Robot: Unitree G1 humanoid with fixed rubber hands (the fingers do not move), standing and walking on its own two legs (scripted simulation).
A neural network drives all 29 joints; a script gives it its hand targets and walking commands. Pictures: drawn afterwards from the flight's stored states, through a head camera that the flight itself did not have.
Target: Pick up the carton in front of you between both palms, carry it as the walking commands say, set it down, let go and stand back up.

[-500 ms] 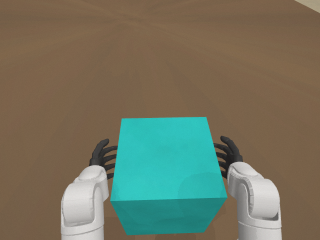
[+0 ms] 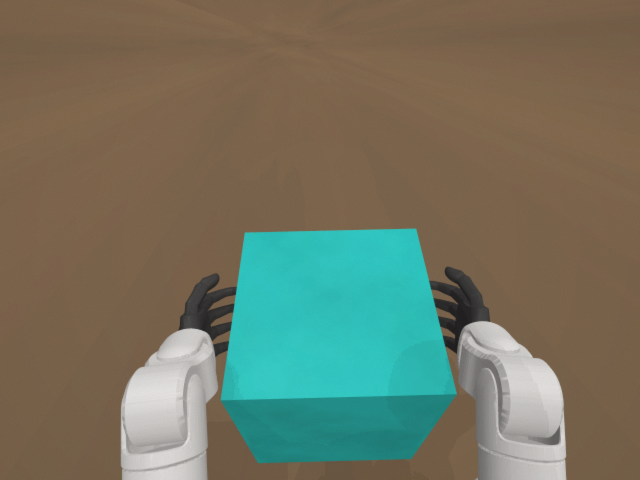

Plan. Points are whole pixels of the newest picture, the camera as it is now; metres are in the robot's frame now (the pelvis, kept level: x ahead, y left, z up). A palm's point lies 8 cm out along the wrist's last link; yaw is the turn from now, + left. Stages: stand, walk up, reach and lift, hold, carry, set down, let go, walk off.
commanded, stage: carry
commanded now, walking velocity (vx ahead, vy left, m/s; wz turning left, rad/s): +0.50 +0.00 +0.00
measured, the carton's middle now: (332, 352) +0.29 +0.00 +0.01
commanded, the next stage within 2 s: none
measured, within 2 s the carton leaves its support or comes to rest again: neither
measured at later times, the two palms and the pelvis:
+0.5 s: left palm (225, 183) +0.56 +0.17 +0.09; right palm (410, 178) +0.55 -0.13 +0.09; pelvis +0.28 +0.02 -0.01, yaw -2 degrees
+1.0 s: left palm (232, 166) +0.63 +0.17 +0.07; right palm (398, 157) +0.63 -0.13 +0.07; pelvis +0.36 +0.01 -0.01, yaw +1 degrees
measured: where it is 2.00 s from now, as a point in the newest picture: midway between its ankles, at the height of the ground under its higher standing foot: outside the picture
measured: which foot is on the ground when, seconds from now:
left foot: up 0.00-0.10, down 0.12-1.00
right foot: down 0.00-0.14, up 0.16-0.46, down 0.48-1.00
